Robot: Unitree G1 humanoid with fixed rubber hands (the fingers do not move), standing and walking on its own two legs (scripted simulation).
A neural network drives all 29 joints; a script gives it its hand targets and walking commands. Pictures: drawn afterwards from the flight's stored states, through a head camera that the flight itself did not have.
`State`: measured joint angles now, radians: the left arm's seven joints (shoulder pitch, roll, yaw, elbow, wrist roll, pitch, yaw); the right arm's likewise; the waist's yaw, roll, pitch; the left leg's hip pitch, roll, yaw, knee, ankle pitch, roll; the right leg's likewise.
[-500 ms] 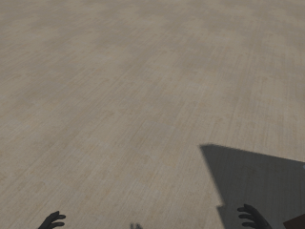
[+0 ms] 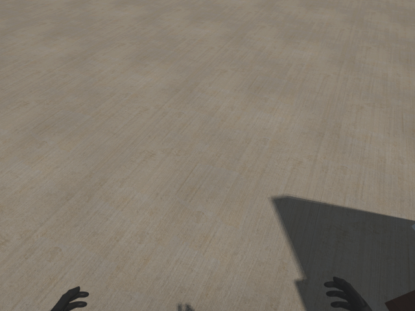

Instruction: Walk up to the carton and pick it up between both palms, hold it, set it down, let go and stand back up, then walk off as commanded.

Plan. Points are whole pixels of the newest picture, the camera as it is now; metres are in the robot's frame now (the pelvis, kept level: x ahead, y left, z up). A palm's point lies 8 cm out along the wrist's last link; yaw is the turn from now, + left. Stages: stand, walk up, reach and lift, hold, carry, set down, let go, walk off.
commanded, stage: stand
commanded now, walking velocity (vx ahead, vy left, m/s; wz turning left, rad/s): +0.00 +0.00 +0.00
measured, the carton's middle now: out of the picture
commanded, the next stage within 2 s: walk up in 1.22 s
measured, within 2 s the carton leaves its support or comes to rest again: neither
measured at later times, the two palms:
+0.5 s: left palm out of the picture +0.12 +0.29 -0.07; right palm out of the picture +0.12 -0.29 -0.07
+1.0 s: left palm out of the picture +0.11 +0.29 -0.08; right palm out of the picture +0.11 -0.29 -0.08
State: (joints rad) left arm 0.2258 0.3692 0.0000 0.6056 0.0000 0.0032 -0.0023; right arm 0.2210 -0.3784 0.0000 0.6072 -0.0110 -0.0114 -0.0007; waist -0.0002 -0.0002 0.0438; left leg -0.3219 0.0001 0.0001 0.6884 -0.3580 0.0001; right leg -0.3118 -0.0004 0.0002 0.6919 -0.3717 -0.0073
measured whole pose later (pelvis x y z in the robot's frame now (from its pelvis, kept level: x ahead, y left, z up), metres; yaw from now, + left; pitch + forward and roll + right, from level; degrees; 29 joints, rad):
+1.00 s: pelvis -0.02 +0.00 +0.00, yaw +0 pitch -2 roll +0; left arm 0.23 0.38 0.00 0.66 0.00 0.00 -0.01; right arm 0.22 -0.39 0.00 0.68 -0.01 -0.01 0.00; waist 0.00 0.00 0.04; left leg -0.32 0.00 0.00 0.69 -0.33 0.00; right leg -0.31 0.00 0.00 0.69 -0.34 -0.01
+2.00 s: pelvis -0.13 -0.12 +0.01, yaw -19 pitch -1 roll +3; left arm 0.30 0.41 0.00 0.70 0.01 0.09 -0.10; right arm 0.14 -0.49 -0.01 0.71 -0.01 0.05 -0.02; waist 0.07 0.04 0.16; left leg -0.47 0.01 0.07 0.99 -0.46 0.01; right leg -0.40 0.10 0.10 0.57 -0.14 -0.05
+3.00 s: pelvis -0.32 -0.29 +0.02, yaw -45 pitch -2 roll +0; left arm 0.36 0.44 0.00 0.70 0.02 0.10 -0.13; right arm 0.24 -0.46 -0.04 0.72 -0.01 -0.01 -0.07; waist 0.03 -0.01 0.07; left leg -0.27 0.05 0.10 0.45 -0.15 0.05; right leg -0.42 0.08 0.20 0.99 -0.34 0.05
